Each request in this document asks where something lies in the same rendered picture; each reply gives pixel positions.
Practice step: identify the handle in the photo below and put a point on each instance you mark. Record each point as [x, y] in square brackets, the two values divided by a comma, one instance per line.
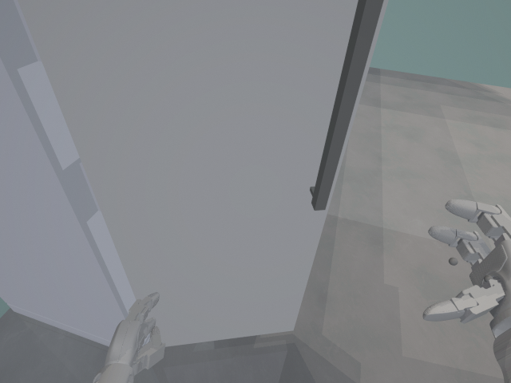
[362, 34]

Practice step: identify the robot left hand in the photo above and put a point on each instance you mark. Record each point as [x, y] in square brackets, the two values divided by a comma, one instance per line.
[127, 346]

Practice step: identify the right robot forearm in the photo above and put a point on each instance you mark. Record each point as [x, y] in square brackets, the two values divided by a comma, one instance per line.
[501, 328]

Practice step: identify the fridge door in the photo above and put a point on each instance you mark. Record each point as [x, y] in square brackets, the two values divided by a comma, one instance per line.
[201, 126]

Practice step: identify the left robot forearm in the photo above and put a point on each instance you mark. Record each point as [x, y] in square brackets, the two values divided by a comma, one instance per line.
[115, 373]

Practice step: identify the robot right hand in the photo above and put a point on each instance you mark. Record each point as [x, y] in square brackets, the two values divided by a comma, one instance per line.
[493, 296]

